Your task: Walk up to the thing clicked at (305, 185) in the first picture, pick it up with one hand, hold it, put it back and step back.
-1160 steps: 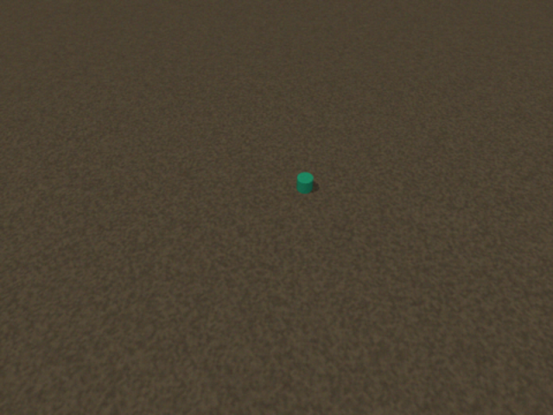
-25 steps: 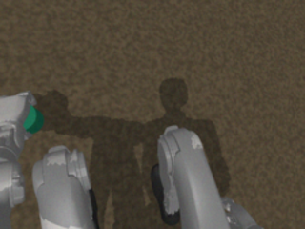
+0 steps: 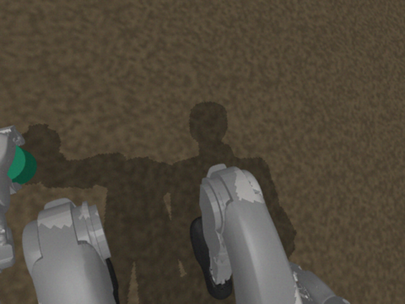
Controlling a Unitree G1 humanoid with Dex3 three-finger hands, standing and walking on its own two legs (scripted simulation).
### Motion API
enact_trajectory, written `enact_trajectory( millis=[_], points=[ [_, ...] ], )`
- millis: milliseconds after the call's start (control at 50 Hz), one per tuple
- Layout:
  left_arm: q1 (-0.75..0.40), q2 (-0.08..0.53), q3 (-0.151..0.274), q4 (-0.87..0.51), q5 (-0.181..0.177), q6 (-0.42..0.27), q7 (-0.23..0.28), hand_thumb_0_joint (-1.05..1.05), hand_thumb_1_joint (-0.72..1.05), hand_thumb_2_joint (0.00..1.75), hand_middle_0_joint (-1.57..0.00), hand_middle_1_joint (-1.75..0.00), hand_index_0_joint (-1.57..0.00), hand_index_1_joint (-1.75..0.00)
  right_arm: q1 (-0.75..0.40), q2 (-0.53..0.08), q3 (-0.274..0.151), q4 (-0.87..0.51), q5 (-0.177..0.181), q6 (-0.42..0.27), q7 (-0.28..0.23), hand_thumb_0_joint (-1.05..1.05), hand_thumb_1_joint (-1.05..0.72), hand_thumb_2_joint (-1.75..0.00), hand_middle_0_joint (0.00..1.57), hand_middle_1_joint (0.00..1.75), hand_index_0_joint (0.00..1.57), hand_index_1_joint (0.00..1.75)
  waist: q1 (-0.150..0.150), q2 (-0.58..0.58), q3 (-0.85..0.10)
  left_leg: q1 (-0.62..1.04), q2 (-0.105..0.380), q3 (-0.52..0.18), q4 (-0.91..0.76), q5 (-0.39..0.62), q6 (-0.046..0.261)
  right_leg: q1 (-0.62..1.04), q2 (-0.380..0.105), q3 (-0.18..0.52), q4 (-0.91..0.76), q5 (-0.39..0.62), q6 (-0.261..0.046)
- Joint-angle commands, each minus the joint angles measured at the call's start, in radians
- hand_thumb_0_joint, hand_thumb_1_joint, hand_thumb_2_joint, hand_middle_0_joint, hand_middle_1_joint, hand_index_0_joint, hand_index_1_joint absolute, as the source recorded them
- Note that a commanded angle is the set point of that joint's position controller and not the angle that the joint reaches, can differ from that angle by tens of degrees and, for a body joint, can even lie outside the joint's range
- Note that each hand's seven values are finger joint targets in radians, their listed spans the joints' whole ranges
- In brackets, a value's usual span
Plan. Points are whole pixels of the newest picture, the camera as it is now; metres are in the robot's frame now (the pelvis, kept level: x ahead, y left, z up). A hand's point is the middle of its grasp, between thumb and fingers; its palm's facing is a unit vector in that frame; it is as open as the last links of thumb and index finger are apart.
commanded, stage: rest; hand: left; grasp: from above
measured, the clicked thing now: (8, 164) +0.41 +0.31 -0.25
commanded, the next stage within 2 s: open in 0.02 s
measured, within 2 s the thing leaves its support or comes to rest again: neither
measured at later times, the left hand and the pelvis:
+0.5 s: hand (7, 165) +0.40 +0.30 -0.22, palm faces -0.42 -0.15 -0.90, open 12.3 cm; pelvis +0.00 +0.00 +0.00, yaw -2 degrees
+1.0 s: hand (3, 167) +0.40 +0.31 -0.22, palm faces -0.44 -0.16 -0.89, open 13.6 cm; pelvis -0.01 +0.01 +0.01, yaw -2 degrees
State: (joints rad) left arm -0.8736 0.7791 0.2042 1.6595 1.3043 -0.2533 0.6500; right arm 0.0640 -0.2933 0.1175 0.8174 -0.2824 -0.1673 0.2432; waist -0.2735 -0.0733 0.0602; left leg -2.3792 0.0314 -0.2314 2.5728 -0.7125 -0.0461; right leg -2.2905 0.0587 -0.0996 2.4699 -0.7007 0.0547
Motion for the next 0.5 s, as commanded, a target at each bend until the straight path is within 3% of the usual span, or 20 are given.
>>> enact_trajectory(
  millis=[0, 40, 60, 100, 120, 140, 180, 220, 280, 300, 320, 360, 380, 420, 480],
  points=[
    [-0.248, 0.247, 0.012, -0.065, -0.011, -0.007, 0.052, 0.0, 0.48, 0.95, -0.82, -0.9, -0.84, -0.88, 0.188, -0.288, -0.069, -0.002, -0.007, -0.019, -0.003, 0.0, -0.89, -0.89, 0.2, 0.3, 0.2, 0.3, -0.022, 0.341, -0.625, 0.444, -0.005, 0.142, -0.235, 0.169, 0.06, 0.343, 0.032, -0.127, -0.243, 0.232, -0.071],
    [-0.28, 0.253, -0.003, -0.053, -0.006, -0.013, 0.054, 0.0, 0.47, 0.95, -0.81, -0.9, -0.83, -0.88, 0.185, -0.285, -0.057, 0.0, -0.014, -0.026, 0.003, 0.0, -0.89, -0.9, 0.2, 0.3, 0.2, 0.3, -0.044, 0.325, -0.607, 0.435, -0.003, 0.136, -0.228, 0.163, 0.062, 0.34, 0.033, -0.13, -0.243, 0.229, -0.069],
    [-0.27, 0.239, -0.016, -0.062, -0.012, -0.016, 0.056, 0.0, 0.45, 0.95, -0.81, -0.89, -0.82, -0.87, 0.168, -0.295, -0.063, -0.004, -0.01, -0.029, 0.001, 0.0, -0.89, -0.9, 0.2, 0.3, 0.2, 0.3, -0.034, 0.329, -0.619, 0.442, -0.003, 0.132, -0.236, 0.164, 0.062, 0.345, 0.037, -0.13, -0.251, 0.229, -0.07],
    [-0.239, 0.269, 0.01, -0.021, -0.014, -0.018, 0.066, 0.0, 0.44, 0.92, -0.79, -0.88, -0.81, -0.86, 0.177, -0.295, -0.053, 0.0, -0.011, -0.027, 0.001, 0.0, -0.89, -0.9, 0.2, 0.3, 0.2, 0.3, -0.026, 0.331, -0.62, 0.433, -0.002, 0.131, -0.236, 0.178, 0.063, 0.365, 0.04, -0.127, -0.252, 0.243, -0.068],
    [-0.23, 0.268, 0.015, -0.022, -0.009, -0.017, 0.072, 0.0, 0.36, 0.91, -0.71, -0.91, -0.73, -0.88, 0.18, -0.28, -0.04, 0.006, -0.016, -0.027, 0.002, 0.0, -0.88, -0.89, 0.2, 0.3, 0.2, 0.3, -0.023, 0.327, -0.623, 0.439, -0.002, 0.13, -0.24, 0.181, 0.061, 0.367, 0.039, -0.135, -0.249, 0.246, -0.068],
    [-0.259, 0.253, -0.01, -0.023, -0.004, -0.017, 0.071, 0.0, 0.28, 0.9, -0.63, -0.91, -0.65, -0.88, 0.175, -0.275, -0.037, 0.004, -0.023, -0.031, 0.007, 0.0, -0.88, -0.89, 0.2, 0.3, 0.2, 0.3, -0.042, 0.335, -0.604, 0.437, -0.002, 0.132, -0.228, 0.169, 0.062, 0.351, 0.037, -0.133, -0.241, 0.239, -0.067],
    [-0.296, 0.266, -0.018, -0.034, -0.005, -0.019, 0.073, 0.0, 0.12, 0.86, -0.47, -0.91, -0.49, -0.88, 0.171, -0.295, -0.038, -0.002, -0.026, -0.041, 0.013, 0.0, -0.88, -0.89, 0.2, 0.3, 0.2, 0.3, -0.056, 0.352, -0.589, 0.437, -0.002, 0.128, -0.231, 0.154, 0.061, 0.339, 0.036, -0.135, -0.243, 0.225, -0.068],
    [-0.272, 0.268, -0.015, -0.024, -0.006, -0.016, 0.076, 0.0, -0.04, 0.82, -0.37, -0.88, -0.4, -0.85, 0.166, -0.303, -0.043, -0.007, -0.019, -0.048, 0.013, 0.0, -0.88, -0.89, 0.2, 0.3, 0.2, 0.3, -0.049, 0.352, -0.588, 0.449, 0.0, 0.127, -0.235, 0.161, 0.06, 0.347, 0.039, -0.134, -0.247, 0.231, -0.069],
    [-0.268, 0.252, -0.027, -0.054, -0.015, -0.018, 0.093, 0.0, -0.21, 0.85, -0.29, -0.91, -0.31, -0.89, 0.151, -0.303, -0.042, -0.006, -0.027, -0.057, 0.019, 0.0, -0.88, -0.89, 0.2, 0.3, 0.2, 0.3, -0.04, 0.371, -0.598, 0.452, 0.001, 0.123, -0.25, 0.142, 0.055, 0.344, 0.042, -0.142, -0.256, 0.204, -0.073],
    [-0.264, 0.266, -0.011, -0.032, -0.009, -0.014, 0.096, 0.0, -0.24, 0.87, -0.26, -0.93, -0.29, -0.91, 0.163, -0.299, -0.036, -0.003, -0.027, -0.061, 0.022, 0.0, -0.88, -0.89, 0.2, 0.3, 0.2, 0.3, -0.047, 0.37, -0.593, 0.462, 0.0, 0.124, -0.249, 0.148, 0.054, 0.346, 0.041, -0.145, -0.249, 0.215, -0.072],
    [-0.285, 0.244, -0.041, -0.061, -0.012, -0.015, 0.095, 0.0, -0.27, 0.89, -0.25, -0.94, -0.26, -0.92, 0.146, -0.304, -0.043, -0.007, -0.024, -0.066, 0.026, 0.0, -0.88, -0.89, 0.2, 0.3, 0.2, 0.3, -0.046, 0.382, -0.597, 0.468, 0.002, 0.122, -0.255, 0.145, 0.052, 0.334, 0.041, -0.147, -0.245, 0.208, -0.074],
    [-0.268, 0.223, -0.057, -0.034, -0.015, -0.005, 0.093, 0.0, -0.32, 0.93, -0.21, -0.97, -0.22, -0.95, 0.146, -0.301, -0.036, -0.004, -0.023, -0.072, 0.032, 0.0, -0.88, -0.89, 0.2, 0.3, 0.2, 0.3, -0.042, 0.39, -0.602, 0.479, 0.004, 0.12, -0.256, 0.153, 0.052, 0.338, 0.046, -0.145, -0.249, 0.221, -0.075],
    [-0.259, 0.236, -0.037, -0.041, -0.028, -0.004, 0.102, 0.0, -0.35, 0.94, -0.18, -0.98, -0.2, -0.97, 0.15, -0.303, -0.036, -0.006, -0.021, -0.07, 0.032, 0.0, -0.88, -0.89, 0.2, 0.3, 0.2, 0.3, -0.038, 0.389, -0.61, 0.469, 0.005, 0.119, -0.254, 0.161, 0.054, 0.358, 0.049, -0.14, -0.257, 0.231, -0.074],
    [-0.252, 0.283, -0.008, -0.039, -0.016, 0.008, 0.11, 0.0, -0.39, 0.95, -0.14, -1.0, -0.16, -0.98, 0.164, -0.315, -0.038, -0.003, -0.02, -0.072, 0.036, 0.0, -0.88, -0.89, 0.2, 0.3, 0.2, 0.3, -0.037, 0.385, -0.617, 0.481, 0.003, 0.126, -0.25, 0.186, 0.053, 0.364, 0.042, -0.146, -0.248, 0.256, -0.071],
    [-0.271, 0.242, -0.033, -0.023, -0.022, 0.024, 0.098, 0.0, -0.47, 1.01, -0.1, -1.03, -0.11, -1.02, 0.145, -0.303, -0.036, -0.017, -0.02, -0.081, 0.045, 0.0, -0.89, -0.9, 0.2, 0.3, 0.2, 0.3, -0.046, 0.402, -0.58, 0.47, 0.004, 0.123, -0.247, 0.169, 0.053, 0.333, 0.043, -0.146, -0.243, 0.244, -0.072]
  ],
)
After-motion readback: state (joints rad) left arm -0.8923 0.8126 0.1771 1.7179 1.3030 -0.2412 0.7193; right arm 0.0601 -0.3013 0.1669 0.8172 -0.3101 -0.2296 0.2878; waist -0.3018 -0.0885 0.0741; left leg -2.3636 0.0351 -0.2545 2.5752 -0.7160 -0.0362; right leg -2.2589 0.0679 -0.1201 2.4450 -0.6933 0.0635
